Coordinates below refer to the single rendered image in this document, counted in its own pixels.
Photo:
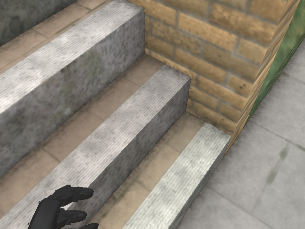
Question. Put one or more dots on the left robot hand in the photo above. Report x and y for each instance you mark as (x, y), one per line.
(50, 215)

